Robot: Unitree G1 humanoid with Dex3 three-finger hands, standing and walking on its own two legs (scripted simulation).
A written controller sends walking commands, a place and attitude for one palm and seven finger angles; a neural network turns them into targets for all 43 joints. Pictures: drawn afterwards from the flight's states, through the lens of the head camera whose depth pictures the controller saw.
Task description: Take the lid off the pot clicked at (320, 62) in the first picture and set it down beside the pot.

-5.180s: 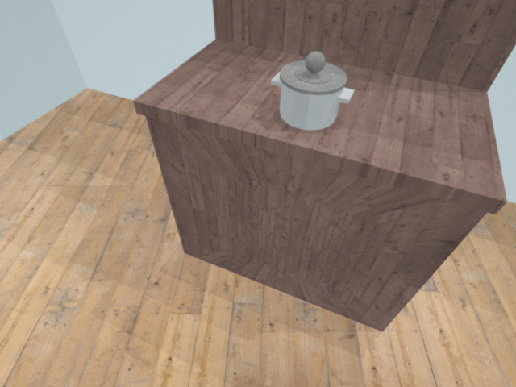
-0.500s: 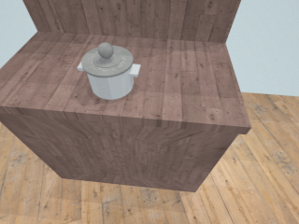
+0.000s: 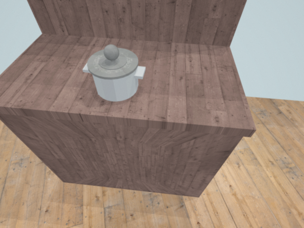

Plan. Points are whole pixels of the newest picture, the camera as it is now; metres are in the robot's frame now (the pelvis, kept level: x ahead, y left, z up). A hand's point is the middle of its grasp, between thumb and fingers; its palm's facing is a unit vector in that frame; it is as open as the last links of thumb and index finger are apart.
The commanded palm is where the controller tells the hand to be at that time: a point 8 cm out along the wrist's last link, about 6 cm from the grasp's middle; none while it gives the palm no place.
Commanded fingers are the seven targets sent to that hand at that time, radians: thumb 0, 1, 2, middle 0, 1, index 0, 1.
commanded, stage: shuffle to correct the standing spot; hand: left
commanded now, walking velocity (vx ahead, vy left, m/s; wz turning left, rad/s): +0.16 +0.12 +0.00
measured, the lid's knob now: (111, 52) +0.55 +0.16 +0.17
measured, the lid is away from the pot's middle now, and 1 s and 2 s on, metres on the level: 0.00 0.00 0.00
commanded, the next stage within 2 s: come to a stop and stand still in 0.62 s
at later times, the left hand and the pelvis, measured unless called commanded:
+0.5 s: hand out of the picture +0.11 +0.21 -0.17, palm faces +0.09 -0.97 -0.24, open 7.4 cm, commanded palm none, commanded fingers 0.00 0.90 0.90 -0.20 -0.30 -0.20 -0.30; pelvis +0.06 +0.02 -0.01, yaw +1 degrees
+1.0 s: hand out of the picture +0.10 +0.29 -0.20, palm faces +0.07 -0.98 -0.19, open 7.4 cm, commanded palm none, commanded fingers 0.00 0.90 0.90 -0.20 -0.30 -0.20 -0.30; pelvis +0.12 +0.10 -0.01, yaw -2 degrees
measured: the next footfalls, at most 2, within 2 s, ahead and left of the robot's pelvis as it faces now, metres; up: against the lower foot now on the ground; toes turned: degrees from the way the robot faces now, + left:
right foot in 0.44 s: +0.10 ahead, -0.06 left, +0.00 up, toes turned -6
left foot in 0.90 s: +0.25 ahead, +0.19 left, +0.00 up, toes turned +2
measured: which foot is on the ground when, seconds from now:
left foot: down 0.00-0.44, up 0.46-0.88, down 0.90-1.00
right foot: down 0.00-0.24, up 0.26-0.42, down 0.44-0.90, up 0.92-1.00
